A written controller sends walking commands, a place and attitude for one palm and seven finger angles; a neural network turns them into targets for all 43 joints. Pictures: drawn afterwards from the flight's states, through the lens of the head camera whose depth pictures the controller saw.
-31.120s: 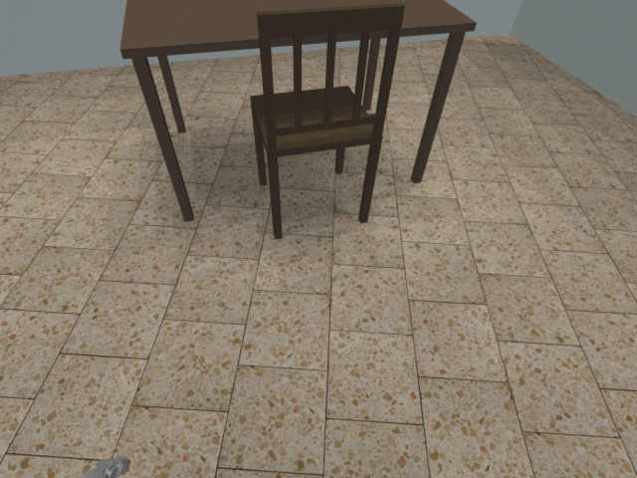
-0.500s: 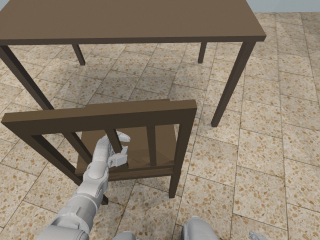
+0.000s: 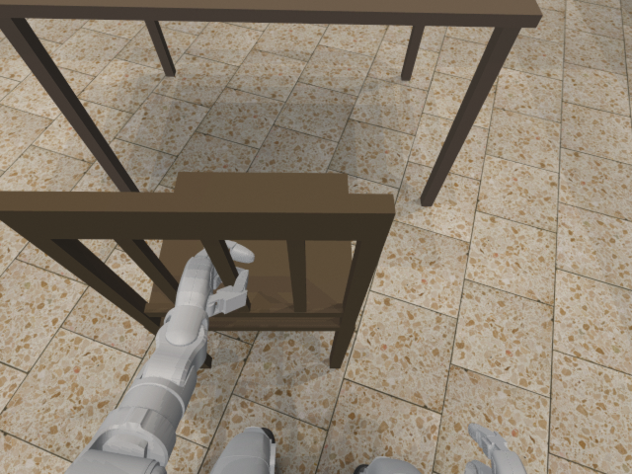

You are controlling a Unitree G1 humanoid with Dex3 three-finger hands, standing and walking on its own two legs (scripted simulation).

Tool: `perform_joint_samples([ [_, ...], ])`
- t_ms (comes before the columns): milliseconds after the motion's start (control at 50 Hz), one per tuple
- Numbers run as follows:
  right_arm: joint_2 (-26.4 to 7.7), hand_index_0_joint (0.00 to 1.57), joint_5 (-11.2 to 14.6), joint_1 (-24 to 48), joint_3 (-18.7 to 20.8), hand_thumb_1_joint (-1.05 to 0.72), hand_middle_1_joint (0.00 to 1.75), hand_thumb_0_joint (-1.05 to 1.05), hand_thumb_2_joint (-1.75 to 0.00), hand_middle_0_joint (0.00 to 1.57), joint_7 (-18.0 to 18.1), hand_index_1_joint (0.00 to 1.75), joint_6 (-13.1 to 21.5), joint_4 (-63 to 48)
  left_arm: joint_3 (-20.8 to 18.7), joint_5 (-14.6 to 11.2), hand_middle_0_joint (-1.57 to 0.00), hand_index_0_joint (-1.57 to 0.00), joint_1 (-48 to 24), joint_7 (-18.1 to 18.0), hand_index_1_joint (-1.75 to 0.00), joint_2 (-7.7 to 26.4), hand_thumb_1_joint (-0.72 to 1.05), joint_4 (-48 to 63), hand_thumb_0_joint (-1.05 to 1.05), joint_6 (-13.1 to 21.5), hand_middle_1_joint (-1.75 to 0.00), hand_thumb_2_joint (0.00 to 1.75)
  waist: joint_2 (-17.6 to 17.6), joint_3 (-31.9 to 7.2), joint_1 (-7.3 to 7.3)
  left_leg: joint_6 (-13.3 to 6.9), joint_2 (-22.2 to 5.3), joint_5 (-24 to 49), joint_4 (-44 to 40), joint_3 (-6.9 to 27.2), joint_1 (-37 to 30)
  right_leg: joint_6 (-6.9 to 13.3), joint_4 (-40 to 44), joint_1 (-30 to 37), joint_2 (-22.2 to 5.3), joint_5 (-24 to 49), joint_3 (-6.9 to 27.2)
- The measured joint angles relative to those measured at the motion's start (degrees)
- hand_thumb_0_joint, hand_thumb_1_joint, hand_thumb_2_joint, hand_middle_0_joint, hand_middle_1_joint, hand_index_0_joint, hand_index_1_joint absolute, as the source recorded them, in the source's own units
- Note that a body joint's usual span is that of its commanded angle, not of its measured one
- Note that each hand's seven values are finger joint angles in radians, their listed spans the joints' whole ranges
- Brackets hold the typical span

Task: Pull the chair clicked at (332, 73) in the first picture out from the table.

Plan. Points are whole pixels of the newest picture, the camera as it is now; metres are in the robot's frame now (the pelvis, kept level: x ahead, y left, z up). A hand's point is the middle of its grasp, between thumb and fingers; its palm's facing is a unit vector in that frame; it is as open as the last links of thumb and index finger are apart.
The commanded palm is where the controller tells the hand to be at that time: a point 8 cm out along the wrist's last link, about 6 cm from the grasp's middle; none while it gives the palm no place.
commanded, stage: step backward, pulling the chair out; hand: left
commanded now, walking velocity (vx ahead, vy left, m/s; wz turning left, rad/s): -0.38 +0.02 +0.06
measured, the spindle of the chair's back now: (230, 277) +0.37 +0.15 -0.08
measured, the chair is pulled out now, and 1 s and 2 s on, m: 0.40 0.60 0.60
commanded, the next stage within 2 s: stop walking, hand still on the chair in 0.38 s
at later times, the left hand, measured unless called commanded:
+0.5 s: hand (236, 381) +0.22 +0.12 -0.06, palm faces -0.02 -0.99 -0.15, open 5.2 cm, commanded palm +0.21 +0.17 -0.04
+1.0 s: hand (233, 445) +0.15 +0.11 -0.06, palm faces -0.04 -0.99 -0.16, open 5.3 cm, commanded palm +0.13 +0.17 -0.04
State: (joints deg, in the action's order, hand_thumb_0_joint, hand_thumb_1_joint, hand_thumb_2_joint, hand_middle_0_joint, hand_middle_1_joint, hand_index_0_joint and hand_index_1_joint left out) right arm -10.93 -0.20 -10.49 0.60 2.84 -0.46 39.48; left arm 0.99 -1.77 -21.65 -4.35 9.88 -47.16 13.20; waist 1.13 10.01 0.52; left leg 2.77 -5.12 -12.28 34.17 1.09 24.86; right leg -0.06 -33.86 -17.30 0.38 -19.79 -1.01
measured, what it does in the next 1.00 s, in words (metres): walks backwards: right foot, then left foot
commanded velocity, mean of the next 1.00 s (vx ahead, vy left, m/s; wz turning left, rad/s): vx -0.07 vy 0.00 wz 0.02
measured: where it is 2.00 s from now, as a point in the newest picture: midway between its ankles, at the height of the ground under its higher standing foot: outside the picture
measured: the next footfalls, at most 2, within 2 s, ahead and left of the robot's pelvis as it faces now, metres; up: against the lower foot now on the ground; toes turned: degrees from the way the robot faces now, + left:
right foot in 0.02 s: +0.01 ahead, -0.13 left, +0.00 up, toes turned -1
left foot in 0.32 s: -0.07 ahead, +0.14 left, +0.00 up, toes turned +0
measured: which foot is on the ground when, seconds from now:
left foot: down 0.00-0.08, up 0.10-0.30, down 0.32-1.00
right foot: up 0.00-0.00, down 0.02-0.36, up 0.38-0.54, down 0.56-1.00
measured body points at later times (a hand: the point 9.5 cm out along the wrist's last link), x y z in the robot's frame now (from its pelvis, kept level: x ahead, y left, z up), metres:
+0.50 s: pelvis -0.12 +0.00 +0.01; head -0.03 +0.00 +0.45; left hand +0.22 +0.17 -0.05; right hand -0.01 -0.26 -0.12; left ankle -0.11 +0.14 -0.73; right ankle -0.10 -0.14 -0.71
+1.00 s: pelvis -0.14 +0.00 +0.01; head -0.12 -0.01 +0.46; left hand +0.15 +0.16 -0.04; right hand -0.03 -0.27 -0.11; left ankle -0.11 +0.14 -0.73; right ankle -0.12 -0.15 -0.73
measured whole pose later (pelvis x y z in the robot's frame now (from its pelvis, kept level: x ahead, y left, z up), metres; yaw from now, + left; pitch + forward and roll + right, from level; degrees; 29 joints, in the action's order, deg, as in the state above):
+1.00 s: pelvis -0.14 +0.00 +0.01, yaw +0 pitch -2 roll +0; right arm -14.4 1.5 -13.2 0.3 5.9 -0.8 41.4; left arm 2.9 -1.3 -11.7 -4.7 6.7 -48.8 8.6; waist 1.0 4.6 2.3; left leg 1.9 -2.3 -14.1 29.9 1.0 13.5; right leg -2.1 -29.1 -12.8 -2.4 -13.9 -0.7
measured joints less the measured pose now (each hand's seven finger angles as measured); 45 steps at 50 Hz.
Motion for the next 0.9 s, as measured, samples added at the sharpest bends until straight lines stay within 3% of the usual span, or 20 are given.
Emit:
perform_joint_samples([
  [40, 0.16, 0.20, -0.04, 1.52, -0.38, -0.90, 0.30, 0.01, -0.89, 0.21, -0.38, 0.29, 0.20, 0.95, -1.24, -0.49, -0.30, -0.50, -0.97, 0.16, -1.45, -0.19, 0.69, -1.19, 0.03, 1.19, -1.22, 0.79, 2.37, 1.85, -0.53, 0.74, -1.89, 0.84, 0.21, 0.78, 0.43, -1.06, 4.38, 2.10, 1.74, 3.14, -0.44],
  [80, 0.07, 0.20, 0.30, 2.72, -0.52, -0.90, 0.30, 0.01, -0.89, 0.21, -0.37, 0.30, -0.17, 1.56, -2.57, -0.83, -0.31, -0.50, -1.95, 0.39, -1.45, -0.63, 0.68, -2.76, 0.03, 2.05, -1.19, 0.79, 4.54, 3.65, 0.19, 0.56, -3.21, 3.05, -0.06, 1.60, 0.89, 0.02, 6.92, 3.09, 3.29, 5.51, -1.46],
  [200, -1.53, 0.20, 1.19, 3.49, -0.56, -0.90, 0.30, 0.01, -0.89, 0.21, 1.40, 0.30, -1.01, 2.58, -4.19, 0.55, -0.31, -0.50, -2.17, -0.17, -1.45, -0.75, 0.68, -4.94, 0.04, 1.08, -1.18, 0.77, 0.19, 1.88, 1.87, -0.25, 3.89, -11.50, 16.12, 2.11, 3.08, 0.63, 5.11, -1.15, -0.63, 7.30, 0.20],
  [340, -5.73, 0.20, 1.79, 1.88, 0.92, -0.90, 0.30, 0.01, -0.89, 0.21, 3.38, 0.29, -1.28, 1.43, -0.41, 0.56, -0.27, -0.50, -3.24, -1.36, -1.45, -1.95, 0.69, -4.66, 0.03, -2.24, -1.23, 0.77, -1.04, -1.32, 4.19, -0.79, 3.21, -5.12, -2.57, 0.46, -8.33, -1.31, 1.21, -5.95, -3.37, 7.75, -1.23],
  [380, -4.86, 0.20, 1.63, 1.36, 1.17, -0.90, 0.29, 0.01, -0.89, 0.20, 3.15, 0.29, -1.78, 0.57, 0.64, 0.51, -0.24, -0.50, -3.60, -1.31, -1.45, -1.31, 0.70, -4.13, 0.02, -3.18, -1.23, 0.77, -3.18, -0.59, 3.10, -0.99, 4.02, -4.68, -3.07, -0.54, -8.59, -1.36, 0.30, -6.38, -3.85, 8.82, 0.06],
  [460, -3.08, 0.20, 0.38, -0.34, 1.03, -0.90, 0.29, 0.01, -0.90, 0.20, 1.44, 0.29, -1.36, -0.98, 0.48, -0.31, -0.22, -0.50, -1.90, -0.55, -1.45, -0.98, 0.71, -2.74, 0.03, -3.95, -1.22, 0.77, -1.21, -0.15, 2.27, -0.77, 1.54, -3.10, -3.12, -0.09, -7.62, -0.51, -6.89, -6.38, -1.06, -3.02, -0.39],
  [520, -1.55, 0.20, 0.88, -1.67, 0.24, -0.90, 0.29, 0.01, -0.90, 0.20, 0.21, 0.29, -1.14, -1.11, 0.29, -0.86, -0.24, -0.50, -0.68, 0.19, -1.45, -0.82, 0.70, -1.65, 0.04, -3.86, -1.21, 0.77, 0.55, 0.45, 0.87, 0.15, -0.26, -2.41, -2.50, 0.26, -6.78, -0.26, -1.66, -1.93, -0.23, -0.48, -0.72],
  [560, -0.55, 0.20, 1.42, -2.35, -0.76, -0.90, 0.29, 0.01, -0.89, 0.20, 0.00, 0.29, -1.17, -1.31, 0.06, -1.07, -0.26, -0.50, 0.51, 0.76, -1.45, -0.13, 0.69, 0.31, 0.03, -4.26, -1.21, 0.78, 0.90, 0.83, -0.12, 0.99, -1.00, -2.86, -0.59, 0.13, -5.72, -0.65, 4.90, 1.55, -0.33, 5.31, -0.80],
  [620, -0.31, 0.20, 2.25, -1.86, -1.75, -0.90, 0.30, 0.01, -0.89, 0.21, 0.18, 0.30, -1.45, -0.77, -1.40, -1.48, -0.28, -0.50, 1.78, 0.60, -1.45, -0.48, 0.68, 1.11, 0.04, -4.13, -1.19, 0.79, 3.65, 2.39, 0.88, 0.78, -2.72, -2.90, 0.63, 1.61, -5.19, -0.04, 5.88, 2.22, 1.50, 7.98, -2.21],
  [720, -1.05, 0.20, 2.41, -2.45, -2.05, -0.90, 0.30, 0.01, -0.89, 0.21, 1.42, 0.30, -1.87, 1.31, -2.37, -1.25, -0.30, -0.50, 4.52, -0.28, -1.45, -1.48, 0.67, 0.49, 0.04, -5.23, -1.18, 0.80, 2.08, -0.28, 2.24, -1.66, 0.66, -6.41, 0.24, 2.26, -5.94, 0.39, 3.09, 0.81, -0.54, 6.03, -2.13],
  [780, -2.62, 0.20, 1.93, -2.74, -1.49, -0.90, 0.30, 0.01, -0.89, 0.21, 2.13, 0.30, -1.33, 2.05, -2.05, -0.95, -0.29, -0.50, 6.06, -0.73, -1.45, -2.29, 0.67, -0.03, 0.05, -5.81, -1.19, 0.79, 1.60, -1.43, 2.55, -1.52, 1.53, -1.41, -1.78, 2.08, -7.84, -0.10, 2.03, 1.49, -1.31, 5.42, -1.63],
  [900, -4.38, 0.20, 1.72, -3.13, -0.17, -0.90, 0.29, 0.01, -0.89, 0.20, 2.97, 0.29, -0.90, 2.52, -0.18, -0.31, -0.27, -0.50, 8.65, -0.68, -1.45, -3.23, 0.68, -2.18, 0.04, -5.10, -1.21, 0.78, 0.73, -4.34, 2.65, -0.45, 2.43, -1.91, -2.97, 1.08, -10.39, -1.17, 3.09, 3.76, -2.37, 5.21, -0.73],
])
